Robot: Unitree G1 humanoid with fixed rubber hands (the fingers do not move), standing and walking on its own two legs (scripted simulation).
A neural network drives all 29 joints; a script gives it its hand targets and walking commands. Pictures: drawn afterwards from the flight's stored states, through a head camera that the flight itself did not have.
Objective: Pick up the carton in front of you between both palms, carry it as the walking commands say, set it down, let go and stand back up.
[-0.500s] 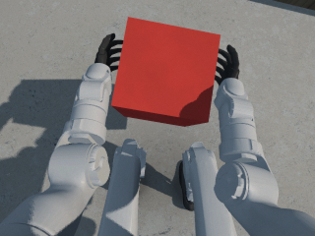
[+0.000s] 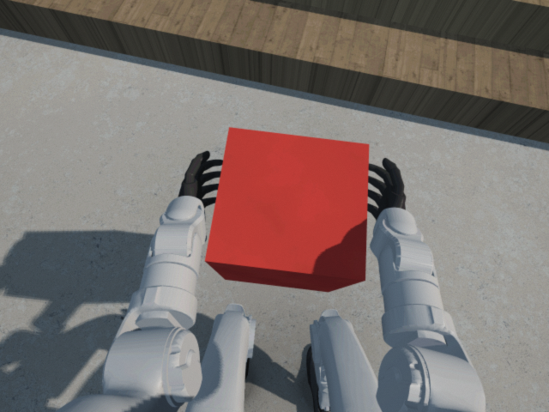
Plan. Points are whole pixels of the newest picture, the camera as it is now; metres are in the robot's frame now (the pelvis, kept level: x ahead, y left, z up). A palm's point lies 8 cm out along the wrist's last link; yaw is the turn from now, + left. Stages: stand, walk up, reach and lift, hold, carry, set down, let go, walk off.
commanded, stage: reach and lift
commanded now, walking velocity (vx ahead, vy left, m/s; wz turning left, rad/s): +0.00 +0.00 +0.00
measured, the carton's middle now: (286, 222) +0.40 +0.01 -0.12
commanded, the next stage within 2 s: hold in 1.76 s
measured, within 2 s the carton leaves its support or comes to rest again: neither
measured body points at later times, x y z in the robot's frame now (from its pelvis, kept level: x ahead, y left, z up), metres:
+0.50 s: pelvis +0.05 +0.00 +0.13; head +0.10 +0.01 +0.58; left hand +0.38 +0.15 +0.10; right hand +0.38 -0.15 +0.12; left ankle +0.08 +0.12 -0.57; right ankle +0.07 -0.13 -0.57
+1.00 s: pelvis +0.04 -0.01 +0.17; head +0.02 +0.00 +0.62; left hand +0.35 +0.15 +0.19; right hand +0.36 -0.15 +0.20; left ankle +0.08 +0.12 -0.57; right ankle +0.07 -0.13 -0.57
